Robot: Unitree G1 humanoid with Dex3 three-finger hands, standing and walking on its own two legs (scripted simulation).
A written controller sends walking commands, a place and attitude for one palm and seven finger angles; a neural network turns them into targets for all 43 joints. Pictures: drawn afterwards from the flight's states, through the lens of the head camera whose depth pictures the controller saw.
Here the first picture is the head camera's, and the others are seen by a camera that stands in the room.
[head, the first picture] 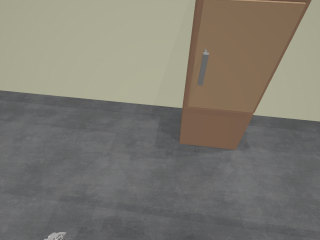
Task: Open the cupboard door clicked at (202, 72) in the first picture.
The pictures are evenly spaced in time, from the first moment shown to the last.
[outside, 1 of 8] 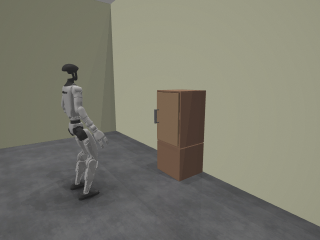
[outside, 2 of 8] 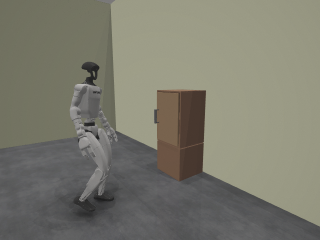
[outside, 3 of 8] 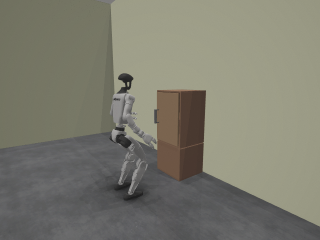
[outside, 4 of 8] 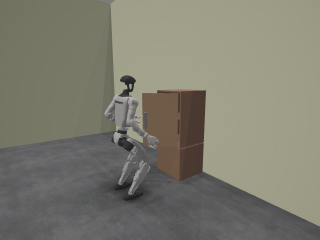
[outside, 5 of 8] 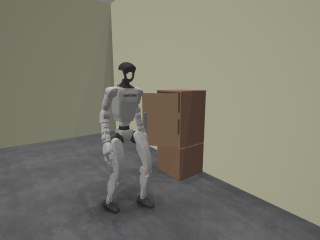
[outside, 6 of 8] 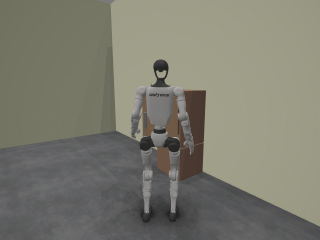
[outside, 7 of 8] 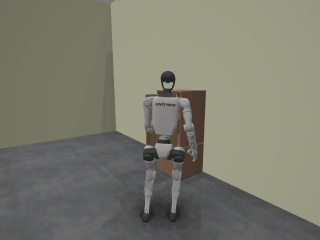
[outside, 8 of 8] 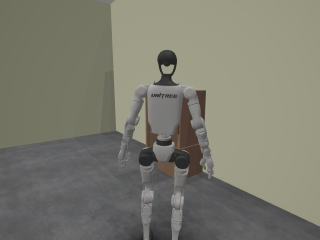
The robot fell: no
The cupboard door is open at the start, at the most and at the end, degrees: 0 87 87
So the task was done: yes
